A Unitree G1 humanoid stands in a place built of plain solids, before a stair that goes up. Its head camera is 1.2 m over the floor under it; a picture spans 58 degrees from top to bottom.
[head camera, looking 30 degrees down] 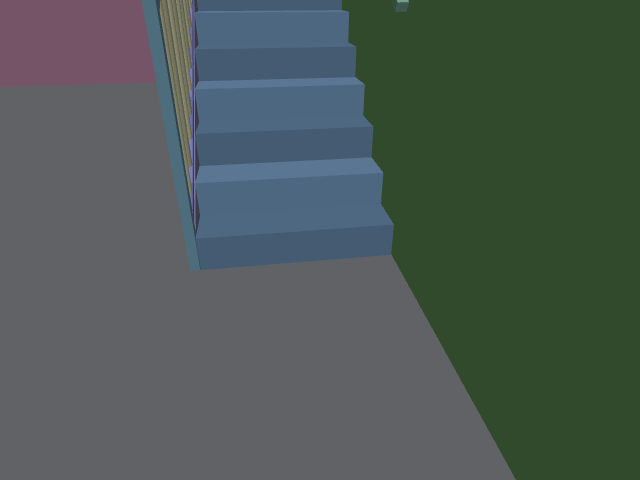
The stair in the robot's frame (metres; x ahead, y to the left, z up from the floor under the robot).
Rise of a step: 0.18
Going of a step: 0.25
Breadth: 0.98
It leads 9 degrees to the left of straight ahead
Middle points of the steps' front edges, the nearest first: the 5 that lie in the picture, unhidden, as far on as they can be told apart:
1.85 0.11 0.18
2.10 0.15 0.36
2.34 0.18 0.54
2.59 0.22 0.72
2.83 0.26 0.90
